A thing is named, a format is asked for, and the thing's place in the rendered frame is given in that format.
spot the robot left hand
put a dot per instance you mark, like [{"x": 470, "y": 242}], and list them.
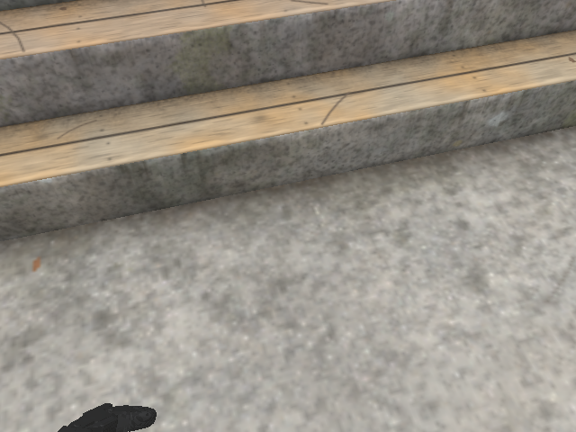
[{"x": 106, "y": 418}]

